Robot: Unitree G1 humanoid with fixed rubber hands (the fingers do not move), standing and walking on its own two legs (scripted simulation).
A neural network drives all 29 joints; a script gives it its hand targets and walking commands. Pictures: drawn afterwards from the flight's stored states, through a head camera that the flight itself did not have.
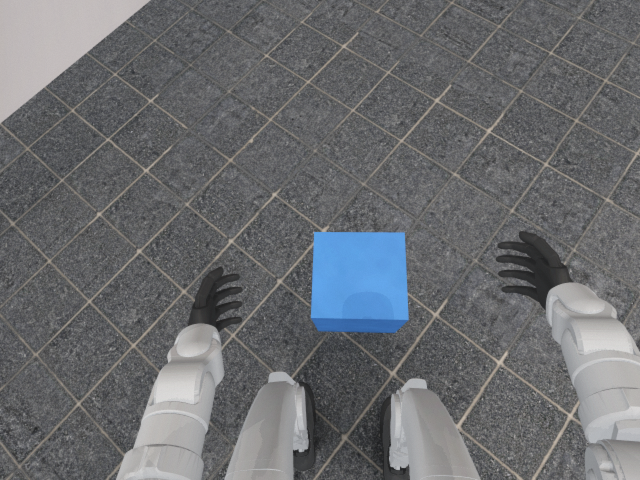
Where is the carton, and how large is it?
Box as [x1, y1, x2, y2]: [311, 232, 408, 332]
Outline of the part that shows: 314,232 311,318 317,329 325,331 396,331 408,319 404,233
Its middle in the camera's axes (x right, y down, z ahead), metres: +0.09 +0.11 +0.99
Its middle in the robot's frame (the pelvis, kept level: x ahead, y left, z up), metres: +0.46 -0.02 -0.56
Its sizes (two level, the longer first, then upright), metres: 0.210 0.200 0.250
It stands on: the floor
